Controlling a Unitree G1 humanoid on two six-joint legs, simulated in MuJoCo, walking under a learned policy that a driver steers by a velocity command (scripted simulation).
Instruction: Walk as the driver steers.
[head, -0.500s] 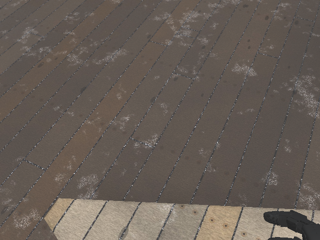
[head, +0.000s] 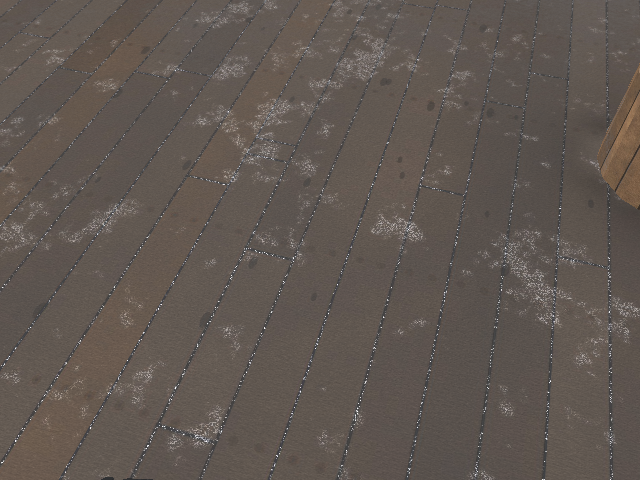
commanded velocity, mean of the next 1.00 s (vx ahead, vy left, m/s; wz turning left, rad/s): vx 0.50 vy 0.00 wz -0.03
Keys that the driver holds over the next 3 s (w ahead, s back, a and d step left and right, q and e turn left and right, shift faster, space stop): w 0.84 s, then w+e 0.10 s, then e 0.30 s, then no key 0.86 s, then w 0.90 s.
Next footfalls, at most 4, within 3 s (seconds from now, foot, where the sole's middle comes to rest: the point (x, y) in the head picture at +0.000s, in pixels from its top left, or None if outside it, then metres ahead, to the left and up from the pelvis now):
0.12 right None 0.21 -0.14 -0.78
0.72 left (289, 472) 0.55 0.04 -0.89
1.14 right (362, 369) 0.80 -0.15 -0.89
1.66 left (286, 393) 0.74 0.04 -0.89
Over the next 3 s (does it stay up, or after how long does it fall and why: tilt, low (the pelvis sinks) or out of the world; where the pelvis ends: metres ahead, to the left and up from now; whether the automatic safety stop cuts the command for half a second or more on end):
stays up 1.09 -0.18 -0.14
